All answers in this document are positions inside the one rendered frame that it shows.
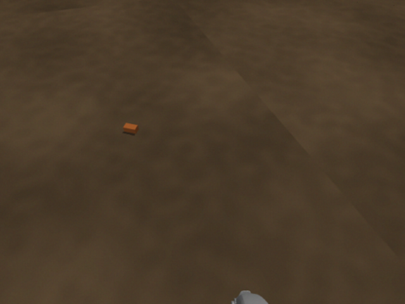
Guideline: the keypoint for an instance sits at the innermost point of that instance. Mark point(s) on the small box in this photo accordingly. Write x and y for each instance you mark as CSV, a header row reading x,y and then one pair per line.
x,y
130,128

